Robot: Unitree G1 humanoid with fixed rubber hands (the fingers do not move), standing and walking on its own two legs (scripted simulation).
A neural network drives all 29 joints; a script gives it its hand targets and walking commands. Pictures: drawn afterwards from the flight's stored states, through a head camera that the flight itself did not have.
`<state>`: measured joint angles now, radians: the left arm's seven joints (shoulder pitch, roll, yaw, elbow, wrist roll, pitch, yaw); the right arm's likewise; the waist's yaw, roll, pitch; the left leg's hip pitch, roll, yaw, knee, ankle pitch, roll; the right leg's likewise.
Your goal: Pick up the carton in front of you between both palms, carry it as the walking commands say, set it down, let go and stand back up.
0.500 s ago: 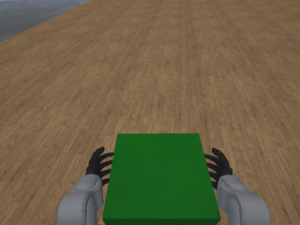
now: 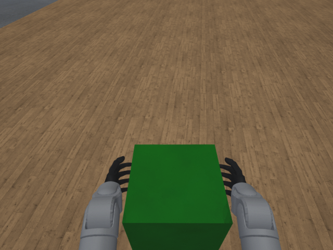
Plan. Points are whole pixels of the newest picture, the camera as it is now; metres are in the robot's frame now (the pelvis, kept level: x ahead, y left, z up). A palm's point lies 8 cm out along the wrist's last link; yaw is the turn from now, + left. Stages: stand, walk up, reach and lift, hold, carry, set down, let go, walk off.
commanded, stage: carry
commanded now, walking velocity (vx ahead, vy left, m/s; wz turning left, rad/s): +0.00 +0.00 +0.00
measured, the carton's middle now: (174, 203) +0.26 +0.00 -0.05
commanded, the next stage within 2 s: none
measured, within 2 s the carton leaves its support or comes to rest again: neither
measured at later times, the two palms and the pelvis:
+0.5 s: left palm (115, 156) +0.36 +0.16 +0.04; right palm (226, 158) +0.35 -0.14 +0.04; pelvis +0.07 +0.02 +0.00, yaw -1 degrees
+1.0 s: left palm (133, 108) +0.56 +0.14 +0.04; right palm (220, 108) +0.57 -0.16 +0.04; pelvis +0.28 -0.03 +0.02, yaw +2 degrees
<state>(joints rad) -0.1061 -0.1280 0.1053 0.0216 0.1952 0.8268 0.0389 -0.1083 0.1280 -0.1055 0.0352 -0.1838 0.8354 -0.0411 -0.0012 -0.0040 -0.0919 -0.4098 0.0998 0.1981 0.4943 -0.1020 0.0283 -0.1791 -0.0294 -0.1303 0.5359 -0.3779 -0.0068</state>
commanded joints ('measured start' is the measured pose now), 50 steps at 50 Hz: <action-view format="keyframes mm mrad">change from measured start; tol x32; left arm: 1 -404 -652 -443 6 -170 -109 -155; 50 -463 -884 -615 -100 -271 -173 -225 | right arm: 1 -432 638 438 -20 174 -121 157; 50 -474 872 631 -143 239 -179 201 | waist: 1 -1 15 -190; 19 10 -121 -42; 24 -36 278 -229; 40 41 -322 -126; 50 10 -173 -233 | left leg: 1 223 79 -119 -39 86 -7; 18 -46 -13 4 80 -226 -44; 24 670 294 -534 -262 -24 198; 35 350 180 -106 -308 -210 72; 42 -339 14 -138 539 -448 -23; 50 -61 -60 -31 119 -70 -42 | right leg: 1 -95 -102 93 -115 144 -24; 17 31 -265 298 -393 -229 -124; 22 -65 -117 -16 1 297 -8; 26 -491 -53 75 404 -228 2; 37 111 -8 -116 -174 181 17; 40 362 -423 588 -403 -124 -185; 44 380 -354 275 -305 636 -150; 50 319 -229 -26 -221 912 -85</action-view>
